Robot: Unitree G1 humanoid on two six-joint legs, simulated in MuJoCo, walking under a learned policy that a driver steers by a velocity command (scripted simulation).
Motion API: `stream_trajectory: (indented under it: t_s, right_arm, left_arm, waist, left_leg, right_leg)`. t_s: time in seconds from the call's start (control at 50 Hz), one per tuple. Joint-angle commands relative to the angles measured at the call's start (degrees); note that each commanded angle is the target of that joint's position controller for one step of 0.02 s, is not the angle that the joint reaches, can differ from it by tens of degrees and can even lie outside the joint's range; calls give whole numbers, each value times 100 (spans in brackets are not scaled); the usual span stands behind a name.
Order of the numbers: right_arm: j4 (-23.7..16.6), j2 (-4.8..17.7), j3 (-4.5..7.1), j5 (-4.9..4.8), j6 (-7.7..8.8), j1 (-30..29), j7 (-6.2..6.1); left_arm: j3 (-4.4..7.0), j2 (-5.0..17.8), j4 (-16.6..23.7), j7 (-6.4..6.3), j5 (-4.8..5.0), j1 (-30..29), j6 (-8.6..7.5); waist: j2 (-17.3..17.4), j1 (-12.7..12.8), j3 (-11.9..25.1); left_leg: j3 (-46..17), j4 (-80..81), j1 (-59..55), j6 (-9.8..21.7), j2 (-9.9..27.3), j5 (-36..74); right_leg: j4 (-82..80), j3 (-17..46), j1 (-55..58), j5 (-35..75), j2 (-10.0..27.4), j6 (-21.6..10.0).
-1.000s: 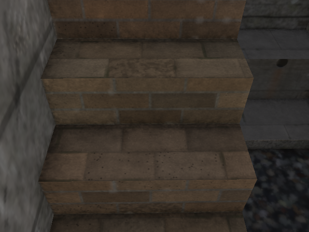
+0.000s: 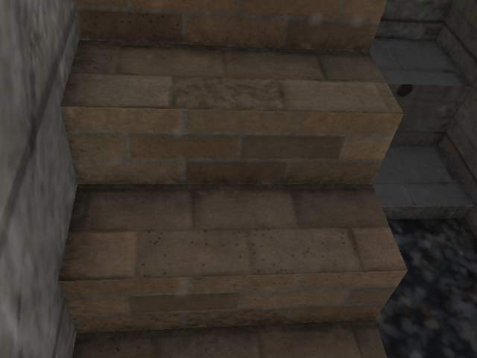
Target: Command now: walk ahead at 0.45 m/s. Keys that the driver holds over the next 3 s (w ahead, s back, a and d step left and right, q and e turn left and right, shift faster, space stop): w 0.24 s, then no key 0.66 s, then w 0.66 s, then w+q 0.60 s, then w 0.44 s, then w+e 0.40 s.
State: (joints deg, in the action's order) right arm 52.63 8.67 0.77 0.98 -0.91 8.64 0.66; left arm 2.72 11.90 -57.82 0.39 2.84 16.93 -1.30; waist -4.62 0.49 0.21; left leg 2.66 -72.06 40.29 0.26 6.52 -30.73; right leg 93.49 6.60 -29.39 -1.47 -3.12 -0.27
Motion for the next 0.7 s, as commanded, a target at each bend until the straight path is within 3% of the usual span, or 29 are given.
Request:
stream_trajectory:
  t_s: [0.02,0.06,0.08,0.1,0.12,0.16,0.18,0.24,0.26,0.3,0.32,0.34,0.36,0.38,0.4,0.42,0.44,0.46,0.48,0.5,0.52,0.54,0.56,0.58,0.6,0.62,0.64,0.66,0.7]
  right_arm:
    - [1,354,98,87,-6,-469,-8]
    - [240,220,115,116,42,136,26]
    - [302,308,149,45,50,512,40]
    - [358,358,166,-108,147,837,73]
    - [407,454,215,-135,166,1053,91]
    - [277,660,280,-67,165,1299,2]
    - [199,798,269,62,192,1344,0]
    - [-62,1158,335,53,245,1342,-108]
    - [-27,842,214,39,230,1424,-157]
    - [40,846,231,-51,238,1704,-212]
    - [39,732,167,-95,311,1961,-241]
    - [51,697,164,-131,339,2024,-298]
    - [160,635,178,-29,332,1871,-279]
    - [26,834,237,-62,297,1841,-324]
    - [98,868,272,-152,221,1830,-434]
    - [71,997,333,-227,208,1674,-485]
    - [-87,1133,394,-291,166,1385,-535]
    - [-270,1366,449,-423,68,1345,-520]
    - [-41,1431,480,-576,-16,2322,-490]
    - [235,1115,321,-514,-30,2913,-400]
    - [420,931,227,-332,34,3100,-281]
    - [445,1103,292,-420,144,2801,-156]
    - [285,1574,405,-535,203,1907,-22]
    - [211,1428,381,-427,181,1627,68]
    - [155,1255,346,-320,130,1638,148]
    - [96,1093,358,-275,74,1822,163]
    - [-202,755,271,-192,15,1475,132]
    - [-377,612,228,-151,-40,1316,105]
    - [-658,555,180,-54,-160,1272,51]
  left_arm:
    - [-242,-616,832,58,-98,155,43]
    - [-297,-757,599,19,-104,655,57]
    - [-323,-860,591,-36,-105,688,51]
    - [-336,-998,738,-95,-126,314,54]
    - [-366,-1023,838,-123,-183,140,49]
    - [-397,-976,1034,-226,-173,-178,82]
    - [-405,-987,1031,-267,-119,-103,93]
    - [-404,-891,1372,-425,-118,-311,99]
    - [-400,-850,1468,-417,-141,-415,82]
    - [-490,-1017,1666,-389,-123,-565,79]
    - [-554,-1022,1933,-405,-137,-944,27]
    - [-547,-966,1988,-415,-115,-880,40]
    - [-501,-882,1871,-371,-111,-875,100]
    - [-621,-972,2179,-317,-143,-1229,112]
    - [-634,-941,2464,-347,-146,-1422,110]
    - [-607,-765,2543,-313,-158,-1200,105]
    - [-684,-782,2587,-252,-143,-1129,61]
    - [-792,-841,2756,-131,-69,-1627,80]
    - [-720,-693,2989,-144,49,-1899,19]
    - [-670,-611,2990,-132,118,-1903,-16]
    - [-532,-487,2734,-137,101,-894,-11]
    - [-309,-254,2432,-154,-6,302,-34]
    - [-59,159,2208,-239,-135,1248,92]
    - [53,421,1952,-307,-183,1357,192]
    - [3,592,1863,-303,-339,1080,209]
    - [-97,562,2042,-271,-511,374,79]
    - [-197,335,2177,-276,-490,-225,-21]
    - [-265,10,2227,-248,-436,-616,-148]
    - [-305,-37,2189,-285,-324,-1277,-278]
  waist:
    - [1687,670,-411]
    - [1282,677,-264]
    - [1208,612,-397]
    - [1086,595,-504]
    - [1106,508,-553]
    - [1296,342,-651]
    - [1353,310,-547]
    - [1612,298,-501]
    - [1659,222,-488]
    - [1433,160,-660]
    - [1380,-18,-640]
    - [1310,-2,-654]
    - [950,-25,-492]
    - [1154,-83,-389]
    - [1409,-90,-458]
    - [1382,48,-277]
    - [1424,93,-206]
    - [1394,-151,-183]
    - [1042,-405,-227]
    - [271,-400,20]
    - [92,80,733]
    - [38,721,1763]
    - [-22,1436,2262]
    - [-706,1377,2278]
    - [-1027,901,2100]
    - [-988,325,2068]
    - [-822,-41,1834]
    - [-445,-167,1473]
    - [10,-435,541]
  left_leg:
    - [-2744,4225,63,360,1014,-1912]
    - [-2153,4251,-596,341,1013,-939]
    - [-1824,4478,-817,346,1002,-677]
    - [-1518,4548,-999,275,920,-855]
    - [-1268,4772,-1214,343,864,-785]
    - [-1034,5149,-1346,509,889,-665]
    - [-1245,5289,-1314,670,1009,-571]
    - [-1126,5630,-1674,869,1334,-588]
    - [-1080,5626,-1907,912,1281,-484]
    - [-868,5636,-2250,939,1353,121]
    - [-850,5784,-2650,1050,1307,191]
    - [-855,5783,-2765,1063,1339,339]
    - [-604,5667,-2845,1074,1285,706]
    - [-569,6039,-2918,1129,1275,761]
    - [-865,6333,-3344,1123,1371,1006]
    - [-749,6331,-3651,965,1361,1073]
    - [-418,6432,-3616,980,1209,1172]
    - [-300,7160,-2907,1179,1202,1201]
    - [-502,7215,-2689,1172,1279,1141]
    - [-315,6668,-3005,900,1107,2332]
    - [-78,5687,-3073,760,895,4072]
    - [-356,4825,-2235,683,832,4576]
    - [-406,3808,-1782,548,685,4245]
    - [-488,2871,-1473,406,470,2634]
    - [-623,1036,-1641,159,21,1097]
    - [-903,-793,-1623,-8,-326,743]
    - [-842,-2006,-1317,-39,-629,463]
    - [-549,-2302,-1241,-7,-726,633]
    - [-272,-3102,-1506,42,-966,1046]
  right_leg:
    - [2595,597,-1874,399,-325,-359]
    - [2731,760,-2456,602,-477,-624]
    - [2708,684,-2807,258,-483,-651]
    - [2575,549,-3462,-47,-316,-594]
    - [2478,389,-3891,-214,-276,-484]
    - [2054,299,-4439,-339,-86,-137]
    - [2766,191,-4405,-213,-141,-27]
    - [2958,355,-5079,-203,157,249]
    - [3388,144,-5269,-151,151,218]
    - [3357,319,-5556,-259,401,218]
    - [3043,49,-5854,-188,548,253]
    - [2713,68,-5725,-87,747,312]
    - [2224,-157,-5237,186,939,374]
    - [1724,-572,-4978,-7,1158,421]
    - [1498,-361,-5152,-655,1333,496]
    - [741,-332,-4697,-893,1500,544]
    - [-638,-407,-3899,-1073,1658,481]
    - [-2379,-1345,-2155,-2568,1367,413]
    - [-3392,-1349,-971,-3510,884,214]
    - [-4220,-923,-129,-2328,937,11]
    - [-4363,-518,1103,-1440,955,-397]
    - [-4170,425,2487,-1511,1128,-905]
    - [-4811,1140,3141,-2274,1220,-1202]
    - [-5201,1402,3191,-2254,1431,-1225]
    - [-5797,2105,2278,-2230,1875,-1130]
    - [-5668,2303,1473,-1732,2210,-914]
    - [-5176,1616,1003,-1177,2166,-582]
    - [-4799,826,501,-924,1985,-416]
    - [-4631,309,-820,-1087,2017,-507]
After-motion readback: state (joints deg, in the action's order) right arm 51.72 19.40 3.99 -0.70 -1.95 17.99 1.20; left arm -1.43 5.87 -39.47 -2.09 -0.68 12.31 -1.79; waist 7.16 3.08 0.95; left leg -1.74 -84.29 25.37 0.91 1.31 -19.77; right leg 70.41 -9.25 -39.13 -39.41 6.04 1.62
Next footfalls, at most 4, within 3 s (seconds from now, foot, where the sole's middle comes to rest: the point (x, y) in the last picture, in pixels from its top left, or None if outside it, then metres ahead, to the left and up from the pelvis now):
0.46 right None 0.29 -0.23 -0.46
1.08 left None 0.09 0.08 -0.67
1.42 right None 0.19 -0.20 -0.48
1.60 right None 0.17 -0.25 -0.67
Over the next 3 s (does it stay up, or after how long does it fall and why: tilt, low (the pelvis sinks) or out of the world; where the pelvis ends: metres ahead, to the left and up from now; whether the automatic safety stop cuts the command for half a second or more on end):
stays up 0.55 -0.08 0.48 its command is cut before an obstacle after 2.5 s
